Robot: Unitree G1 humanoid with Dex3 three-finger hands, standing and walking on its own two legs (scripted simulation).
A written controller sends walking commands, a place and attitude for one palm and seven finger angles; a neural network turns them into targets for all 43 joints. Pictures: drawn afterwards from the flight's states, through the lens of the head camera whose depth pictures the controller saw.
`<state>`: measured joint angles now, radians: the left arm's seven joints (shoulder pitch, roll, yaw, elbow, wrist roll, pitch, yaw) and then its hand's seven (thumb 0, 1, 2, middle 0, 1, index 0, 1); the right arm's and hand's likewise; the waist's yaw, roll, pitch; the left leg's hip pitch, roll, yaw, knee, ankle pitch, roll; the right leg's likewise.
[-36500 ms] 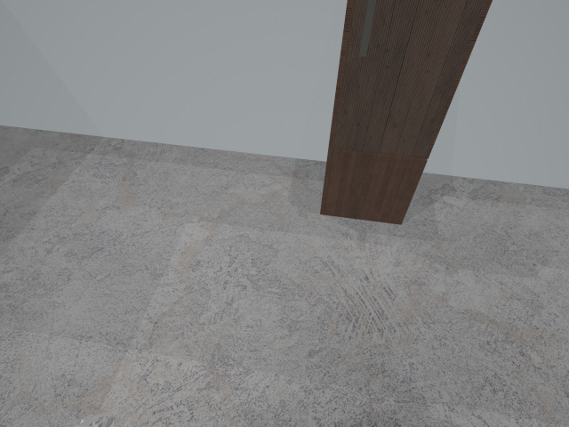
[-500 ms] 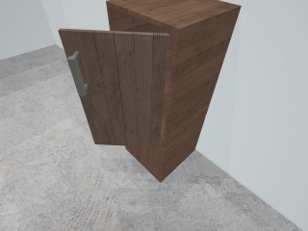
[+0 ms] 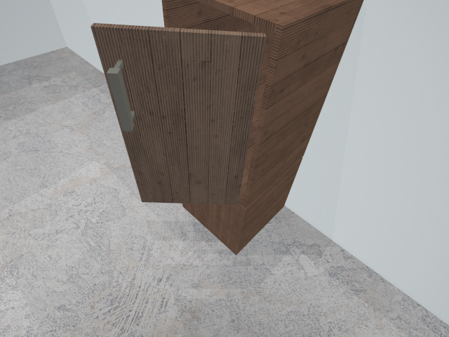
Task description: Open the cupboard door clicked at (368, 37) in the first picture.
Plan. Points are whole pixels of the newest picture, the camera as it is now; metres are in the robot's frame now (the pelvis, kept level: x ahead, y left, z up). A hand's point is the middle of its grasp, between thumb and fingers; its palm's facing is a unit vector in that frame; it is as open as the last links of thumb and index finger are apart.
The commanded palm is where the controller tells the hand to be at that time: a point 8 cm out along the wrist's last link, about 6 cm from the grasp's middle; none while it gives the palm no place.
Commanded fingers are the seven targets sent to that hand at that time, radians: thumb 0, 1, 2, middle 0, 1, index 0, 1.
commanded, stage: shuffle to correct the standing spot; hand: left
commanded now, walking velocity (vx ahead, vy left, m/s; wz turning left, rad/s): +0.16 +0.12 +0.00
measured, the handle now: (124, 96) +0.57 +0.27 +0.12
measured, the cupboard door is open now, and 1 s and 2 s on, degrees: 44 44 44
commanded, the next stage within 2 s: come to a stop and stand still in 0.02 s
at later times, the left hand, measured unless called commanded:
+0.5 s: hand out of the picture +0.11 +0.19 -0.16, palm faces +0.04 -0.97 -0.22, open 7.2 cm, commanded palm none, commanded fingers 0.00 0.90 0.90 -0.20 -0.30 -0.20 -0.30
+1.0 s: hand out of the picture -0.01 +0.13 -0.16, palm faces +0.04 -0.99 -0.14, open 7.4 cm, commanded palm none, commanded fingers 0.00 0.90 0.90 -0.20 -0.30 -0.20 -0.30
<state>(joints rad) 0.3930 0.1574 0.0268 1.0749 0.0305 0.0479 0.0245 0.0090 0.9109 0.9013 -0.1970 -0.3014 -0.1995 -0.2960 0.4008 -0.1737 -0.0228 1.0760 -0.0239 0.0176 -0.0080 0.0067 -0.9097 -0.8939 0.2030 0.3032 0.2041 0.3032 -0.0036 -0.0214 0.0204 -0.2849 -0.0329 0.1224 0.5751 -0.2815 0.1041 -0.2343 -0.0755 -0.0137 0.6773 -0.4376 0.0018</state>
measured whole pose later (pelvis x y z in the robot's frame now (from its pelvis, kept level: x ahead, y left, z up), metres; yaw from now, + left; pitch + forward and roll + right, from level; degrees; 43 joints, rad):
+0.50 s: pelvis +0.04 +0.02 +0.00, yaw -1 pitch -1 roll +0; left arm 0.21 0.13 0.03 1.01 0.01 0.01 0.06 0.00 0.95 0.90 -0.19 -0.30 -0.20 -0.30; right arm 0.29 -0.11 -0.02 1.12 -0.02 0.00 -0.05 0.03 -0.93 -0.89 0.21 0.30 0.21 0.30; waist -0.02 0.01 0.03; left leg -0.17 -0.08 0.15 0.46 -0.28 0.12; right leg -0.26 -0.04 -0.05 0.54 -0.25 0.01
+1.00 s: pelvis +0.02 -0.01 +0.01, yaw +0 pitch -2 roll +0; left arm 0.36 0.10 -0.01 1.12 0.02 0.00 0.04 0.01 0.91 0.90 -0.19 -0.30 -0.20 -0.30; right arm 0.30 -0.12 0.00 1.13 -0.01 0.00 -0.03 0.00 -0.91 -0.89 0.20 0.30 0.20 0.30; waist 0.00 0.00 0.01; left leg -0.16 -0.04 0.12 0.39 -0.21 0.07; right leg -0.23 0.01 -0.08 0.41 -0.16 -0.04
